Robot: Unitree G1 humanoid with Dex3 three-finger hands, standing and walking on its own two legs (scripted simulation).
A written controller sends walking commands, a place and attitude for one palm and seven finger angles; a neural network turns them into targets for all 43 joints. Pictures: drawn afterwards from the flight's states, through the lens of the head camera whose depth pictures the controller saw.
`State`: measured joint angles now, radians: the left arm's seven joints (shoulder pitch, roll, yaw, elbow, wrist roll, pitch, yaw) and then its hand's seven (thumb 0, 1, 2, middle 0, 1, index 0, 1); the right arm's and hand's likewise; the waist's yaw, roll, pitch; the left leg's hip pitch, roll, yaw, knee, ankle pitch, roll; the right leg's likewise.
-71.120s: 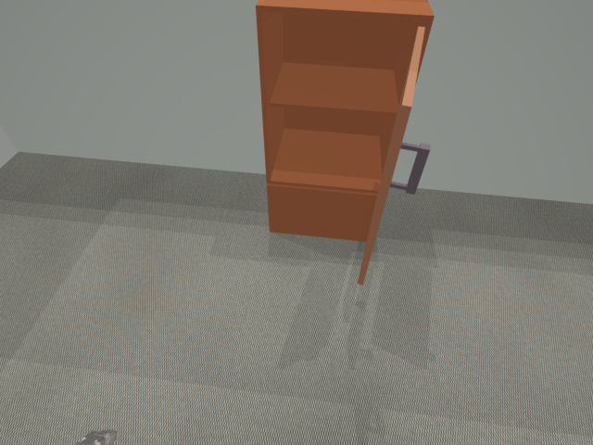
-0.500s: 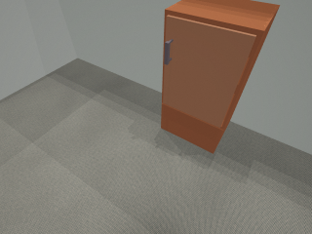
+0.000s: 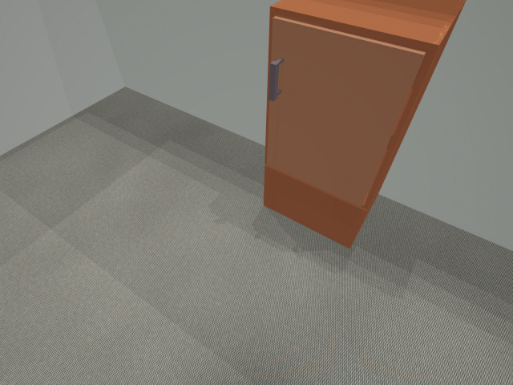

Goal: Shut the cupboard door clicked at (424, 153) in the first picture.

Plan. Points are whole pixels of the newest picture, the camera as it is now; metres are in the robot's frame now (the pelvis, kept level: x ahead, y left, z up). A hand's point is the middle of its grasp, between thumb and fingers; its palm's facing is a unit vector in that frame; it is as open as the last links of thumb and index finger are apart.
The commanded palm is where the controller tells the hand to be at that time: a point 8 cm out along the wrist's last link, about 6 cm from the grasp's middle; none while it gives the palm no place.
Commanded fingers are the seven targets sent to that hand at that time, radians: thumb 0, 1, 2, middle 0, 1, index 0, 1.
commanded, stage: look to check the result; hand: left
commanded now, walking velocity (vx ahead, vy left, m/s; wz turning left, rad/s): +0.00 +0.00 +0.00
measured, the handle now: (276, 79) +1.00 -0.02 -0.03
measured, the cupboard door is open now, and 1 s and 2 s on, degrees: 0 0 0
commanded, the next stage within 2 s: stand and wait in 0.30 s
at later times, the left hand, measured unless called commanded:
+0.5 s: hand out of the picture +0.08 +0.22 -0.16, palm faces +0.00 -0.95 -0.30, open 7.4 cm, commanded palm none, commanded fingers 0.00 0.90 0.90 -0.20 -0.30 -0.20 -0.30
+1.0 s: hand out of the picture +0.09 +0.21 -0.16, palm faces +0.00 -0.95 -0.32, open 7.4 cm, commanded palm none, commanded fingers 0.00 0.90 0.90 -0.20 -0.30 -0.20 -0.30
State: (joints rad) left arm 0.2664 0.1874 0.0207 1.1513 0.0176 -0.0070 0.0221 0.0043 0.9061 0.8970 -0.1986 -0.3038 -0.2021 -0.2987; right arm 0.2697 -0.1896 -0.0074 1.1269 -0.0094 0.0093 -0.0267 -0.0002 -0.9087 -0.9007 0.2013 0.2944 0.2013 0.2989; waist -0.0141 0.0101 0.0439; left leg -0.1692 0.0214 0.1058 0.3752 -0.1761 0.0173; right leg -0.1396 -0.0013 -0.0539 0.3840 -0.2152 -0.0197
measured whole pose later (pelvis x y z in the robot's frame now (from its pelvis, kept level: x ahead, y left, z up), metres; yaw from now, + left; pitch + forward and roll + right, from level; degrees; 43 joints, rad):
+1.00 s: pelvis +0.04 -0.02 +0.00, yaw +1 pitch -2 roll +0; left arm 0.15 0.30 0.02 1.14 0.01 -0.02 0.01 0.01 0.90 0.90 -0.20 -0.30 -0.20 -0.30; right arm 0.14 -0.31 0.00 1.12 -0.01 0.01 -0.02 0.00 -0.91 -0.90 0.20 0.29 0.20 0.30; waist -0.01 0.01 0.04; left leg -0.09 0.04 0.08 0.30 -0.18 -0.02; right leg -0.04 0.03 -0.07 0.28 -0.22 -0.05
